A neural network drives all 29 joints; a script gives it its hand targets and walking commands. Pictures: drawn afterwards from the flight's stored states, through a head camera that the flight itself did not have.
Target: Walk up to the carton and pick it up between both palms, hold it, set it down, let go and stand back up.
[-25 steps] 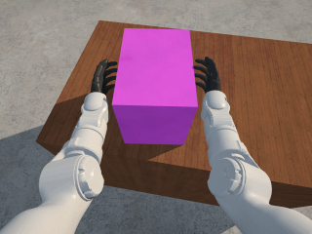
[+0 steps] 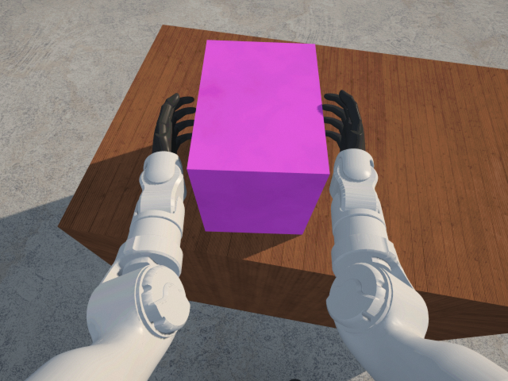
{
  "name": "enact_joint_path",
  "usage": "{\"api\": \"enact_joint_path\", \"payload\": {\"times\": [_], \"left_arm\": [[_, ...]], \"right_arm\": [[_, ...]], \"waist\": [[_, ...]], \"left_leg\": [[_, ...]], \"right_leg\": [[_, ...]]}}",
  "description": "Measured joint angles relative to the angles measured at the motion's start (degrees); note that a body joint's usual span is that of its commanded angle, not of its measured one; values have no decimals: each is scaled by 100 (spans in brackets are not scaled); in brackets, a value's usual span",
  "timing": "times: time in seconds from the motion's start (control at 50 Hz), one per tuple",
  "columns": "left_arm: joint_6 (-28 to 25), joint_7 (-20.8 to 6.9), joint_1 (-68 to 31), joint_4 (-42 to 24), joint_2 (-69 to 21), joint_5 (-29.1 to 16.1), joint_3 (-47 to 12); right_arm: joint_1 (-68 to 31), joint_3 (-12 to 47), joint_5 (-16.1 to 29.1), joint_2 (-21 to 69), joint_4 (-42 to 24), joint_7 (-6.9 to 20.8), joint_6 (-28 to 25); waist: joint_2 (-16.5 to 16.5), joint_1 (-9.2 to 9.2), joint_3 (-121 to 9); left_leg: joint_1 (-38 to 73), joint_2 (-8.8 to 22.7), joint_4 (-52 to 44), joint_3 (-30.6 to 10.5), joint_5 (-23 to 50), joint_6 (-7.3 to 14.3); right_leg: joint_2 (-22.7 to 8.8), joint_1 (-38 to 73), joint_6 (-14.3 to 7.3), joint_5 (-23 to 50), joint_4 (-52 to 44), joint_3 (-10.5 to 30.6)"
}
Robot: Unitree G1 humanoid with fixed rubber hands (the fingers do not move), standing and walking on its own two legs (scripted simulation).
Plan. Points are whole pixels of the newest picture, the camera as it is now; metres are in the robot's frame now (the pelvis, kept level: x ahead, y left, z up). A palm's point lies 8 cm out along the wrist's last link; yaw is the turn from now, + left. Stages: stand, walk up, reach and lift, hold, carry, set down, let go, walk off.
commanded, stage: set down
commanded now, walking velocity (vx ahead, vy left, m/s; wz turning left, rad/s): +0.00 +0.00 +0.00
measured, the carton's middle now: (257, 142) +0.53 +0.01 -0.01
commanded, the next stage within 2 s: none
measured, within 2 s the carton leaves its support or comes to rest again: neither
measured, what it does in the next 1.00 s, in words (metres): stands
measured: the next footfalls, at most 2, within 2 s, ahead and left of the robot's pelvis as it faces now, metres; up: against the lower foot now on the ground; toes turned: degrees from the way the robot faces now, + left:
none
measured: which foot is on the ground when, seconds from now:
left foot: down 0.00-1.00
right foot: down 0.00-1.00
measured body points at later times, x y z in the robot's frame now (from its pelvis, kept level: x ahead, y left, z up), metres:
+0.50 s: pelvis +0.00 +0.00 +0.00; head +0.13 +0.01 +0.43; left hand +0.48 +0.16 +0.06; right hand +0.49 -0.13 +0.07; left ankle -0.02 +0.12 -0.74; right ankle -0.02 -0.14 -0.74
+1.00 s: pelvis -0.01 -0.01 +0.00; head +0.11 -0.01 +0.43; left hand +0.50 +0.18 +0.08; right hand +0.49 -0.15 +0.08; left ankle -0.02 +0.12 -0.74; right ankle -0.02 -0.14 -0.74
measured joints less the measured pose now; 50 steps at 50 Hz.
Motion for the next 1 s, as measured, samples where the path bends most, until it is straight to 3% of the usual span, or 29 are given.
{"api": "enact_joint_path", "payload": {"times": [0.34,0.56,0.68,0.84,1.0], "left_arm": [[243,-146,82,-476,-179,260,119],[177,-186,30,-118,91,-56,-133],[79,-62,-164,620,590,-687,-761],[73,278,-869,1739,1513,-2219,-2081],[69,169,-1089,2392,2009,-3301,-3050]], "right_arm": [[5,-216,-211,131,-278,214,92],[-16,104,146,-123,90,174,143],[-130,850,918,-584,872,-76,105],[-651,2993,2925,-1245,1973,-565,286],[-890,3751,3700,-1557,2281,-636,336]], "waist": [[-41,-43,96],[-51,-62,63],[-68,-73,-58],[-69,-87,-191],[94,-102,-139]], "left_leg": [[71,22,-7,-55,-12,-19],[67,27,-4,-48,-8,-24],[-32,18,8,21,12,-31],[-522,12,530,241,-195,-50],[-739,84,1037,171,-430,-140]], "right_leg": [[22,94,-10,-31,-8,-57],[26,86,-5,-22,-4,-48],[17,-42,1,24,8,22],[4,-448,-5,81,174,248],[62,-538,-49,-78,465,186]]}}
